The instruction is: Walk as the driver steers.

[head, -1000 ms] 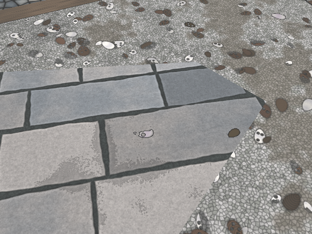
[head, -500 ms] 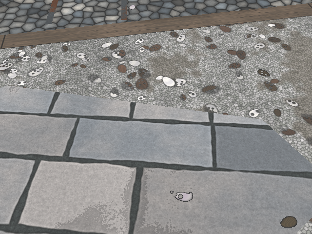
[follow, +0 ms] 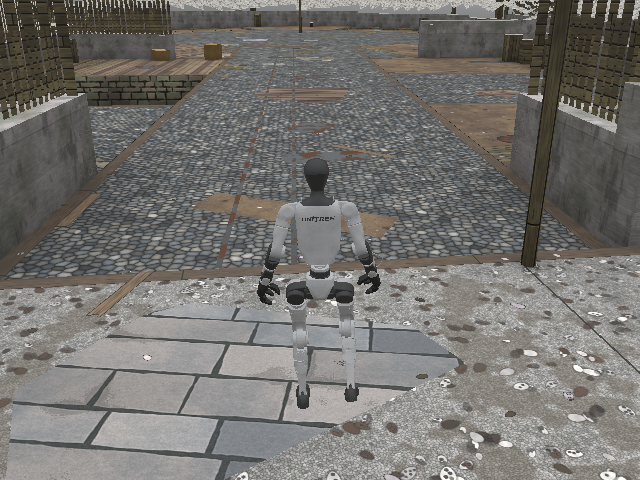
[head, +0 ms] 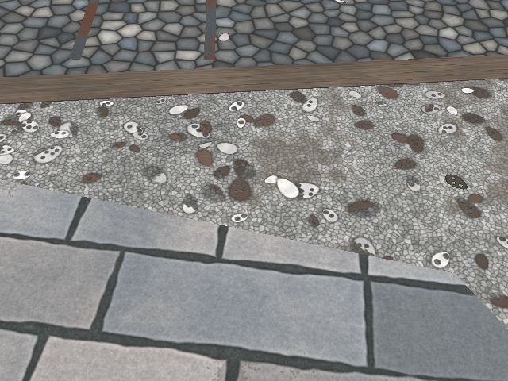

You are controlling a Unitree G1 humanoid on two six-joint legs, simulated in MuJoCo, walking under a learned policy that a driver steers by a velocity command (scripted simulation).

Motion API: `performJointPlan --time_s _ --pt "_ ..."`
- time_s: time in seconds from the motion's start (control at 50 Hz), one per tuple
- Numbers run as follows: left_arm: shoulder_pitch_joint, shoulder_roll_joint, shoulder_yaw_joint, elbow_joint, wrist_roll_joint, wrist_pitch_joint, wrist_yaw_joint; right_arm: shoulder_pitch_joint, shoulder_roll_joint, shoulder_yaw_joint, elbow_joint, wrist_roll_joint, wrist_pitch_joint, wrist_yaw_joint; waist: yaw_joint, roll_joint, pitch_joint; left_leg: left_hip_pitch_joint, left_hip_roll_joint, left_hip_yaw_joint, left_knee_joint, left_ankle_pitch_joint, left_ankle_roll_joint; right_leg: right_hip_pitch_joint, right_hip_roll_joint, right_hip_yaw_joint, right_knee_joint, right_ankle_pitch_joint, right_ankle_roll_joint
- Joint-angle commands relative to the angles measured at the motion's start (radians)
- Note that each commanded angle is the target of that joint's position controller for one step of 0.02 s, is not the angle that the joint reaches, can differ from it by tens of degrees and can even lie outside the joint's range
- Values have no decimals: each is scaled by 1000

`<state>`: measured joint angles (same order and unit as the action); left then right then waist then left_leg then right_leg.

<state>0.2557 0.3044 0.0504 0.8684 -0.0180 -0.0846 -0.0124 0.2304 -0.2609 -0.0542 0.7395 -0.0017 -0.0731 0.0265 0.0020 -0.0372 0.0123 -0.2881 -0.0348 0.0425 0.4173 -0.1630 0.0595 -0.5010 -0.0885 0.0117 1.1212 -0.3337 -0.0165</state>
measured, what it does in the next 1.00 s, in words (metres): walks ahead: right foot, then left foot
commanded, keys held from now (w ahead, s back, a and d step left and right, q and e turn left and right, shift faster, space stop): w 1.00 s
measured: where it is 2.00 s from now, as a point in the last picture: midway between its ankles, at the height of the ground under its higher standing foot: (268, 201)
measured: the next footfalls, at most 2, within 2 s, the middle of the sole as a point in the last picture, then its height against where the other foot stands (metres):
right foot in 0.36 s outside the picture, level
left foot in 0.88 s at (225, 315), level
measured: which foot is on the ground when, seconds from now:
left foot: down 0.00-0.38, up 0.40-0.86, down 0.88-1.00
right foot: up 0.00-0.34, down 0.36-0.90, up 0.92-1.00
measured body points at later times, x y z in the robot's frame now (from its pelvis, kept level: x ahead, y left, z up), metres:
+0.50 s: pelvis +0.27 -0.07 -0.01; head +0.30 -0.08 +0.44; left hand +0.40 +0.20 -0.11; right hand +0.34 -0.34 -0.14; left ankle +0.19 +0.09 -0.65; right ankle +0.33 -0.15 -0.74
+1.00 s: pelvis +0.55 -0.01 -0.01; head +0.58 +0.01 +0.44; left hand +0.59 +0.27 -0.15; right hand +0.70 -0.27 -0.11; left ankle +0.62 +0.08 -0.74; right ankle +0.41 -0.15 -0.65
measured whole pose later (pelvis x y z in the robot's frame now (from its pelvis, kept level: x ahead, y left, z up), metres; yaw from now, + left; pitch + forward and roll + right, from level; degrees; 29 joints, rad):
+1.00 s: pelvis +0.55 -0.01 -0.01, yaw +0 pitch +2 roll +0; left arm 0.31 0.29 0.05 0.91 -0.03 -0.08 0.00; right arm 0.15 -0.26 -0.05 0.79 0.00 -0.09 0.03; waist 0.02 -0.02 0.03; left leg -0.40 -0.02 0.05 0.51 -0.15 0.05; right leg -0.32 -0.02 0.03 1.12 -0.43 -0.04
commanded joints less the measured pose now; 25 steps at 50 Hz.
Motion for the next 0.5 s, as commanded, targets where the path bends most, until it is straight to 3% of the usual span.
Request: performJointPlan --time_s 0.02,0.08,0.16,0.24,0.3,0.32,0.34,0.36,0.38,0.4,0.42,0.44,0.46,0.5 --pt "33 53 16 -54 9 12 5 -11 -120 -31 -42 0 -30 0 28 130 -32 100 255 -256 -270 133 195 -137 -63 40 -40 103 19" --pt "-65 42 12 -86 19 14 7 31 -142 -38 -8 1 -34 -13 9 94 -1 112 244 -190 -291 188 190 -188 -63 41 -207 255 37" --pt "-205 18 -2 -121 12 2 -9 93 -169 -43 29 11 -25 -26 -41 90 29 130 219 -117 -296 162 152 -136 -20 6 -453 432 32" --pt "-304 32 -4 -165 3 -6 -28 163 -184 -48 77 20 -9 -30 -72 93 55 249 270 -129 -249 151 140 -151 2 9 -560 397 7" --pt "-287 59 3 -174 4 -13 -40 163 -196 -53 97 24 7 -36 -45 114 39 334 302 -143 -176 262 114 -101 22 -3 -606 286 -33" --pt "-237 76 12 -163 5 -16 -39 149 -203 -55 98 23 12 -38 -12 125 8 343 292 -130 -113 398 100 -16 48 -29 -622 257 -50" --pt "-118 107 31 -127 9 -16 -34 136 -195 -50 97 22 19 -40 50 115 -65 324 247 -92 30 545 77 152 82 -62 -645 264 -75" --pt "54 167 55 -84 15 -16 -24 145 -159 -33 84 10 21 -43 113 73 -198 194 194 -46 264 467 43 431 10 10 -598 315 -121" --pt "168 272 81 -66 29 -8 -18 259 -57 0 58 4 2 -36 92 -155 -354 -219 43 3 670 82 -38 841 -247 448 -632 186 -280" --pt "195 208 63 -57 11 -3 -21 239 -75 0 72 9 -21 -31 112 -224 -418 -387 -17 -132 833 -415 -44 906 -305 728 -793 55 -325" --pt "129 158 44 -65 5 -3 -20 154 -158 -23 53 37 -35 -23 111 -145 -265 -492 46 -163 910 -378 -30 800 -276 607 -813 -21 -273" --pt "61 130 36 -81 8 -1 -17 83 -159 -22 34 42 -40 -24 88 -78 -164 -498 100 -129 880 -287 -18 656 -240 477 -829 11 -238" --pt "0 101 27 -87 16 -2 -18 44 -150 -23 27 28 -37 -29 59 -29 -85 -464 137 -110 811 -212 -20 511 -201 382 -864 83 -224" --pt "-55 66 17 -93 30 -11 -22 76 -123 -27 40 16 -13 -34 0 -63 -47 -343 177 -118 727 -130 -27 351 -149 278 -927 185 -209"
